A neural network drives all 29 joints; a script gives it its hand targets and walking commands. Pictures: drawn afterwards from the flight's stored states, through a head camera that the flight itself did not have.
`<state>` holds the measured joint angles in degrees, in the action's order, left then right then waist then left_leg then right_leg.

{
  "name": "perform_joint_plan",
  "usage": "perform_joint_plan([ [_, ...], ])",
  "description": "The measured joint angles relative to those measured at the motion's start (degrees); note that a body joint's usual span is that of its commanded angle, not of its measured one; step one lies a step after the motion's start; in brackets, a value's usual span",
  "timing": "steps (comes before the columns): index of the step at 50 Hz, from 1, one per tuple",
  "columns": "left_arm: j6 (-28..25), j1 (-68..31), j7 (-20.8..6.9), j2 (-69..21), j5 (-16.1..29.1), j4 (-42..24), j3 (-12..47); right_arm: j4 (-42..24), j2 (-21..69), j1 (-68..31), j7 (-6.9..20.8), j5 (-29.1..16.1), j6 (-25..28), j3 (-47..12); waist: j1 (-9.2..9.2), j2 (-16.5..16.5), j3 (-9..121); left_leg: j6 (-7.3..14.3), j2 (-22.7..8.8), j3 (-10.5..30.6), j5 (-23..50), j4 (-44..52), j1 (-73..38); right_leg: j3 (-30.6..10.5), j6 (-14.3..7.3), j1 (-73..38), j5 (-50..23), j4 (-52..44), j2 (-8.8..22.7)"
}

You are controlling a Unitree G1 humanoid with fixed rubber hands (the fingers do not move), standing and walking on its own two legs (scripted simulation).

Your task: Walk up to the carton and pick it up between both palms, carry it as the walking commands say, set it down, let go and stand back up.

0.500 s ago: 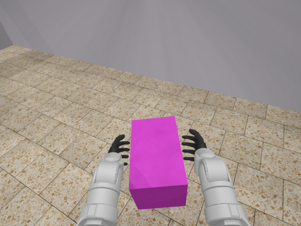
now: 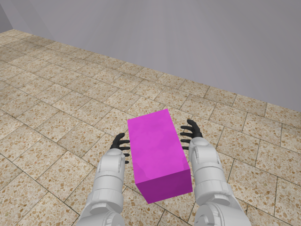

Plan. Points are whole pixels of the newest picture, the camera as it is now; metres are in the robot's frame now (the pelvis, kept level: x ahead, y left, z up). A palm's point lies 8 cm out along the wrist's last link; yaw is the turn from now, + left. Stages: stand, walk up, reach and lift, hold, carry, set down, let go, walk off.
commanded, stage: set down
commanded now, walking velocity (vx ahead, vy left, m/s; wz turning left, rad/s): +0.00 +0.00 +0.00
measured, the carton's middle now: (158, 154) +0.37 -0.01 -0.07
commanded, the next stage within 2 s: none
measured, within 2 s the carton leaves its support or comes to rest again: neither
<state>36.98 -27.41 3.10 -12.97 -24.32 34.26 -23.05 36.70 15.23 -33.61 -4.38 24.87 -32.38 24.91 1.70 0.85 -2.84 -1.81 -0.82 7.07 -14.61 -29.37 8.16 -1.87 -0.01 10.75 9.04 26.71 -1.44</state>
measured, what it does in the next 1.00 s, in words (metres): lowers itself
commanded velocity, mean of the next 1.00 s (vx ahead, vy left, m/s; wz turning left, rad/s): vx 0.00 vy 0.00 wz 0.00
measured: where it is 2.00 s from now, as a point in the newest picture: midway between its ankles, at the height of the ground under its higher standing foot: outside the picture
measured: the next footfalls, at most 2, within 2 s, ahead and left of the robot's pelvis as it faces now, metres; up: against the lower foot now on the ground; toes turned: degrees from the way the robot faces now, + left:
none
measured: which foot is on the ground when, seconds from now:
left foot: down 0.00-1.00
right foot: down 0.00-1.00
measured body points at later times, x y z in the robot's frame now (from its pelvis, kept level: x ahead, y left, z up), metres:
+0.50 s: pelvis +0.01 +0.02 -0.01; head +0.11 +0.02 +0.43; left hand +0.36 +0.13 -0.06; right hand +0.36 -0.11 -0.06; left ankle +0.03 +0.15 -0.74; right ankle +0.07 -0.12 -0.74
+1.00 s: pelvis -0.03 +0.01 -0.09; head +0.16 -0.01 +0.32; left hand +0.39 +0.12 -0.15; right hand +0.38 -0.11 -0.16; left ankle +0.03 +0.15 -0.74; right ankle +0.07 -0.12 -0.74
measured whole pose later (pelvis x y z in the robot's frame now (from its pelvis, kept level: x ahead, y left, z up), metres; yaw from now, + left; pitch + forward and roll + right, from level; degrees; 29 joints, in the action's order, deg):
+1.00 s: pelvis -0.03 +0.01 -0.09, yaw -2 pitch +28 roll +1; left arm 8.0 -39.4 7.1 -14.5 -21.1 35.9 -28.7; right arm 35.1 14.8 -38.8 -9.0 21.4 -8.7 27.5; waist -1.5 0.7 4.4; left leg -2.3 1.8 4.0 -22.5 -61.4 67.5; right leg -5.9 2.2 71.5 15.6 58.6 -2.3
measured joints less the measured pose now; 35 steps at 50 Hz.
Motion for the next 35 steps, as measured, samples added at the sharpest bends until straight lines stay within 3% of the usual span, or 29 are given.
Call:
perform_joint_plan([
  [8, -6.04, -2.06, -0.24, -0.80, -1.19, 1.95, -2.09, 0.52, -0.65, 2.00, -0.80, -0.18, 5.05, 0.45, -1.24, 0.40, 0.21, 0.69, 0.35, -1.16, -0.30, -0.74, 5.06, -1.21, 0.46, 5.83, 0.41, 1.56, 0.17],
  [14, -11.56, -1.43, -0.07, -0.58, -0.87, 2.23, -0.93, 0.90, -1.25, 3.69, -0.84, -0.88, 9.68, -0.47, -2.10, -0.47, -0.05, 0.00, 0.57, -1.56, -0.27, -1.78, 10.11, -1.71, 0.77, 10.78, 0.22, 2.17, 0.31],
  [28, -25.23, -3.53, 2.87, -1.32, 0.11, 3.91, -1.41, 1.50, -1.05, 2.88, -0.48, -1.03, 22.10, 2.82, -1.70, -0.58, 0.76, 0.66, 2.15, -2.31, -1.20, -9.02, 27.29, -2.69, 1.75, 27.41, 0.53, 8.05, 1.22],
  [35, -29.76, -6.07, 4.46, -2.13, 1.45, 2.83, -2.24, -0.21, -0.49, 0.87, -1.73, -1.90, 25.87, 3.53, -1.64, -0.35, 1.73, 0.41, 2.43, -2.50, -2.43, -16.09, 39.78, -3.03, 2.08, 39.88, 1.44, 14.79, 0.85],
])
